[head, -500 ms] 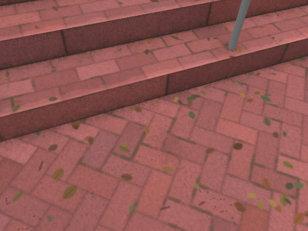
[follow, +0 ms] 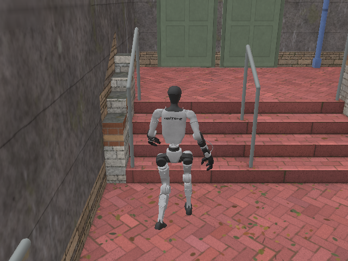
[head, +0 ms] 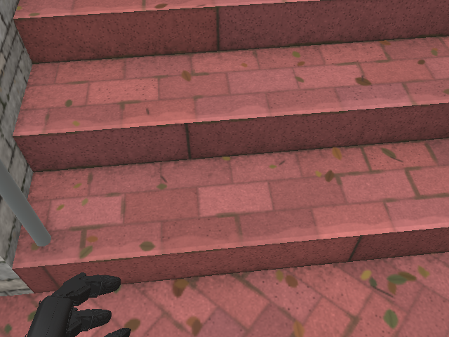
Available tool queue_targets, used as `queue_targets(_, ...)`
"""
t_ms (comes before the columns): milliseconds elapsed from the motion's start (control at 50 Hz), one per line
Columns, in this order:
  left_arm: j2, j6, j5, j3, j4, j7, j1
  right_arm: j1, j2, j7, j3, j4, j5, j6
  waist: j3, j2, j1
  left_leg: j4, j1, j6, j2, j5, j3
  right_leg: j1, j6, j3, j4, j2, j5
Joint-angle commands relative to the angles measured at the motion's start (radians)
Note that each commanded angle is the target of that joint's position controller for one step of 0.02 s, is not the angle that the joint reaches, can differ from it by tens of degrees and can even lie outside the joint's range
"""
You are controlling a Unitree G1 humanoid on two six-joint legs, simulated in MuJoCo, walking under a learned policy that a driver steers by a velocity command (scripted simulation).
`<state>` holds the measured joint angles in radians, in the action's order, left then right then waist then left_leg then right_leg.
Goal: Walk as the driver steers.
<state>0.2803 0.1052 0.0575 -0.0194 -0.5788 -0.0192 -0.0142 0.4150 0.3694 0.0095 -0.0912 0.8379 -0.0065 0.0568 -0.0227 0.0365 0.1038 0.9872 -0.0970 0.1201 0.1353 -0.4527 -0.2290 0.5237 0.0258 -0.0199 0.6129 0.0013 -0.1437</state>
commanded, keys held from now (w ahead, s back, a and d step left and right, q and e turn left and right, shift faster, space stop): shift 1.00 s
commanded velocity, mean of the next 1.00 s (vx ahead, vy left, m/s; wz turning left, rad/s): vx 0.22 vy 0.00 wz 0.20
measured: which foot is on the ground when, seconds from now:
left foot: up 0.00-0.30, down 0.32-1.00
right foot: down 0.00-0.32, up 0.34-0.64, down 0.66-1.00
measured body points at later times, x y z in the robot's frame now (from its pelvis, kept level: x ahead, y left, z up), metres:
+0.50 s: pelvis +0.29 +0.00 +0.02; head +0.34 +0.02 +0.47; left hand +0.32 +0.26 -0.12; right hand +0.47 -0.20 -0.10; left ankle +0.37 +0.08 -0.71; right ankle +0.28 -0.15 -0.65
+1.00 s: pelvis +0.35 -0.04 +0.03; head +0.34 -0.04 +0.48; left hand +0.35 +0.20 -0.12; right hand +0.40 -0.27 -0.12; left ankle +0.38 +0.08 -0.71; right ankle +0.35 -0.14 -0.71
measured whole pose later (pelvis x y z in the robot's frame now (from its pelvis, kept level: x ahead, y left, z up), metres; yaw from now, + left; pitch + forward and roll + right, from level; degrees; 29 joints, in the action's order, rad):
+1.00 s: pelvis +0.35 -0.04 +0.03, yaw +10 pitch -1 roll +0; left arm 0.18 0.02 0.02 0.01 -0.98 -0.03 -0.28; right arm 0.32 0.18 -0.03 -0.02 1.00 0.02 0.00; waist -0.01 0.00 0.02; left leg 0.40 -0.24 0.00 0.04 -0.13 -0.06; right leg 0.15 -0.04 0.00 0.43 -0.04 -0.25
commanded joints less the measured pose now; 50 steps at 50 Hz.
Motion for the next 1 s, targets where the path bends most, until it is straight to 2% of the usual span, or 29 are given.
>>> queue_targets(20,0.154,-0.004,0.004,0.087,-0.029,-0.005,-0.301,-0.108,0.068,0.002,0.016,-0.113,0.025,0.006,0.201,-0.144,-0.189,0.388,-0.67,-0.02,-0.115,0.124,0.12,-0.753,-0.21,-0.625,-0.309,0.388,-0.305)
queue_targets(40,0.112,-0.001,0.008,0.077,-0.062,0.003,-0.308,-0.159,0.056,0.009,0.017,-0.118,0.035,-0.001,0.126,-0.047,-0.176,0.357,-0.64,-0.037,-0.132,0.126,0.136,-0.652,-0.215,-0.46,-0.276,0.349,0.125)
queue_targets(60,0.095,0.01,0.002,0.07,-0.098,0.004,-0.344,-0.192,0.028,0.016,0.022,-0.132,0.044,-0.011,0.096,-0.062,-0.163,0.33,-0.633,-0.049,-0.144,0.086,0.134,-0.602,-0.213,-0.345,-0.251,0.322,0.434)
queue_targets(100,0.057,0.029,-0.028,0.058,-0.168,0.017,-0.405,-0.228,-0.019,0.023,0.035,-0.163,0.05,-0.026,0.069,-0.11,-0.135,0.246,-0.645,-0.066,-0.141,0.023,0.131,-0.562,-0.187,-0.229,-0.262,0.289,0.697)
queue_targets(140,0.091,0.039,-0.038,0.066,-0.17,0.021,-0.335,-0.256,-0.019,0.035,0.043,-0.198,0.05,-0.029,0.06,-0.156,-0.091,0.095,-0.611,-0.078,-0.13,0.095,0.143,-0.496,-0.175,-0.147,-0.303,0.273,0.775)
queue_targets(180,0.125,0.039,-0.045,0.074,-0.157,0.023,-0.219,-0.278,-0.038,0.054,0.063,-0.223,0.049,-0.021,0.06,-0.158,-0.038,-0.232,-0.389,-0.081,-0.129,0.294,0.186,-0.321,-0.132,0.007,-0.352,0.188,0.698)
queue_targets(220,0.149,0.043,-0.049,0.08,-0.177,0.035,-0.233,-0.276,-0.043,0.061,0.073,-0.199,0.044,-0.018,0.074,-0.159,-0.048,-0.375,-0.14,-0.081,-0.066,0.516,0.258,-0.21,-0.101,0.069,-0.344,0.141,0.612)
queue_targets(280,0.172,0.032,-0.071,0.082,-0.191,0.026,-0.243,-0.143,0.022,0.042,0.059,-0.133,0.076,-0.012,0.121,-0.109,0.011,-0.466,0.051,-0.042,-0.054,0.58,0.237,-0.234,-0.071,0.079,-0.113,0.128,0.671)
queue_targets(300,0.168,0.025,-0.075,0.076,-0.203,0.018,-0.28,-0.107,0.046,0.035,0.052,-0.117,0.096,0.001,0.132,-0.085,0.026,-0.512,0.104,-0.021,-0.096,0.637,0.203,-0.215,-0.065,0.089,0.051,0.099,0.526)
queue_targets(320,0.118,0.008,-0.068,0.069,-0.215,0.014,-0.371,-0.036,0.101,0.021,0.043,-0.093,0.105,0.008,0.18,0.078,0.016,-0.453,0.247,0.029,-0.27,1.242,0.082,-0.088,-0.044,0.155,0.405,-0.001,-0.13)
queue_targets(340,0.052,-0.023,-0.081,0.049,-0.226,0.0,-0.577,-0.007,0.133,0.007,0.039,-0.123,0.072,0.011,0.399,0.232,-0.074,-0.366,0.378,0.185,-0.582,1.941,-0.224,-0.047,-0.024,0.047,0.71,-0.051,-0.57)
queue_targets(360,0.103,-0.056,-0.063,0.053,-0.255,-0.006,-0.608,-0.05,0.07,0.003,0.045,-0.139,0.017,0.007,0.473,0.075,-0.07,-0.395,0.335,0.225,-0.581,1.893,-0.208,-0.091,-0.019,-0.069,0.716,-0.018,-0.492)
queue_targets(380,0.102,-0.074,-0.054,0.048,-0.256,-0.006,-0.567,-0.174,0.033,-0.013,0.052,-0.162,0.013,-0.003,0.403,0.04,-0.101,-0.481,0.227,0.246,-0.538,1.498,-0.17,-0.064,-0.01,-0.063,0.695,0.004,-0.419)
queue_targets(400,0.112,-0.085,-0.034,0.048,-0.25,-0.006,-0.476,-0.24,-0.017,-0.021,0.067,-0.164,0.017,-0.012,0.272,0.004,-0.109,-0.555,0.066,0.207,-0.46,1.225,-0.128,-0.077,-0.001,-0.053,0.599,0.045,-0.375)
queue_targets(420,0.115,-0.094,-0.024,0.053,-0.235,-0.005,-0.411,-0.252,-0.026,-0.028,0.073,-0.148,0.023,-0.016,0.173,0.029,-0.12,-0.589,-0.036,0.17,-0.403,1.169,-0.085,-0.099,0.0,-0.045,0.532,0.049,-0.356)
queue_targets(440,0.099,-0.104,-0.024,0.05,-0.25,0.0,-0.427,-0.255,-0.03,-0.028,0.077,-0.133,0.028,-0.021,0.142,0.029,-0.138,-0.614,-0.123,0.149,-0.369,1.166,-0.021,-0.171,0.006,-0.036,0.476,0.04,-0.333)
queue_targets(520,0.032,-0.121,-0.039,0.046,-0.257,-0.005,-0.398,-0.215,-0.024,-0.019,0.066,-0.086,0.042,-0.009,0.181,0.027,-0.155,-0.624,-0.145,0.104,-0.318,1.063,0.049,-0.274,0.002,-0.013,0.243,0.005,-0.284)
queue_targets(560,0.015,-0.131,-0.041,0.046,-0.262,-0.013,-0.364,-0.224,-0.044,-0.02,0.066,-0.078,0.048,-0.015,0.18,0.063,-0.145,-0.64,-0.178,0.079,-0.302,0.837,0.045,-0.324,0.002,0.001,0.135,-0.004,-0.234)
queue_targets(620,-0.002,-0.143,-0.031,0.045,-0.276,-0.022,-0.349,-0.25,-0.057,-0.027,0.065,-0.071,0.037,-0.037,0.126,0.071,-0.163,-0.669,-0.313,0.017,-0.265,0.299,0.017,-0.454,-0.015,0.024,-0.089,-0.012,-0.095)
queue_targets(640,0.017,-0.136,-0.018,0.045,-0.267,-0.025,-0.319,-0.225,-0.08,-0.028,0.071,-0.063,0.04,-0.04,0.085,0.026,-0.152,-0.679,-0.375,-0.031,-0.246,0.132,0.0,-0.484,-0.029,-0.029,-0.18,0.032,-0.074)
queue_targets(660,0.058,-0.123,-0.004,0.046,-0.254,-0.028,-0.303,-0.194,-0.116,-0.03,0.078,-0.061,0.034,-0.044,0.051,-0.061,-0.128,-0.626,-0.396,-0.075,-0.201,0.039,0.032,-0.465,-0.052,-0.158,-0.286,0.15,-0.136)
queue_targets(680,0.1,-0.118,-0.018,0.055,-0.256,-0.025,-0.245,-0.126,-0.118,-0.031,0.073,-0.047,0.018,-0.056,0.013,-0.168,-0.072,-0.598,-0.249,-0.094,-0.111,0.083,0.129,-0.226,-0.108,-0.239,-0.364,0.225,-0.273)
queue_targets(700,0.05,-0.109,-0.032,0.046,-0.254,-0.017,-0.185,-0.126,-0.101,-0.033,0.068,-0.015,0.026,-0.065,-0.029,-0.137,-0.065,-0.532,-0.083,-0.103,-0.111,0.189,0.141,-0.065,-0.114,-0.229,-0.402,0.203,-0.373)
queue_targets(720,0.027,-0.1,-0.037,0.039,-0.263,-0.015,-0.169,-0.111,-0.106,-0.032,0.065,-0.003,0.031,-0.066,-0.044,-0.134,-0.049,-0.545,-0.039,-0.102,-0.122,0.253,0.13,-0.04,-0.092,-0.185,-0.393,0.157,-0.373)
queue_targets(760,0.024,-0.093,-0.041,0.042,-0.286,-0.015,-0.2,-0.088,-0.085,-0.031,0.057,0.018,0.036,-0.057,-0.04,-0.151,-0.057,-0.585,-0.054,-0.097,-0.154,0.284,0.103,-0.105,-0.067,-0.134,-0.369,0.103,-0.323)
queue_targets(780,0.025,-0.093,-0.041,0.047,-0.296,-0.016,-0.222,-0.083,-0.076,-0.032,0.055,0.026,0.035,-0.052,-0.05,-0.128,-0.069,-0.608,-0.1,-0.092,-0.168,0.269,0.085,-0.151,-0.065,-0.123,-0.355,0.093,-0.293)
queue_targets(840,0.011,-0.093,-0.039,0.049,-0.325,-0.017,-0.276,-0.089,-0.093,-0.037,0.057,0.062,0.029,-0.047,-0.05,-0.046,-0.098,-0.653,-0.162,-0.097,-0.182,0.257,0.067,-0.263,-0.068,-0.1,-0.31,0.083,-0.191)
queue_targets(920,0.0,-0.084,-0.041,0.05,-0.354,-0.017,-0.29,-0.076,-0.104,-0.044,0.059,0.106,0.021,-0.047,-0.025,-0.035,-0.098,-0.646,-0.105,-0.101,-0.183,0.314,0.074,-0.27,-0.073,-0.1,-0.309,0.092,-0.127)
queue_targets(1000,-0.021,-0.079,-0.041,0.044,-0.386,-0.015,-0.306,-0.05,-0.126,-0.047,0.065,0.154,0.023,-0.055,-0.021,-0.031,-0.091,-0.635,-0.069,-0.101,-0.196,0.347,0.08,-0.275,-0.069,-0.085,-0.302,0.089,-0.08)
